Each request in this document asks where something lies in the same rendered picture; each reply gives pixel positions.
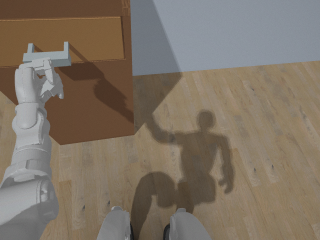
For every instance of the left robot forearm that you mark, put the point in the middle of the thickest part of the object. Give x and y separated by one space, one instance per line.
32 152

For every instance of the left robot thigh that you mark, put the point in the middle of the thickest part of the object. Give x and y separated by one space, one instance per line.
116 226

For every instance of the cabinet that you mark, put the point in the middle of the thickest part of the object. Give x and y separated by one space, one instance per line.
97 99

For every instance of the handle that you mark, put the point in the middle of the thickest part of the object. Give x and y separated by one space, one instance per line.
58 58

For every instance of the robot left upper arm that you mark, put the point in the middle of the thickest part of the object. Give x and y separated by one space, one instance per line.
26 209

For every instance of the drawer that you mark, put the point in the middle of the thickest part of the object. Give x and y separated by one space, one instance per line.
90 38

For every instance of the left robot hand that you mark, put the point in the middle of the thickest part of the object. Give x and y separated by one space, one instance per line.
30 88

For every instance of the left robot shin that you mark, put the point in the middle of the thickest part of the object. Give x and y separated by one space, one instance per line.
115 208

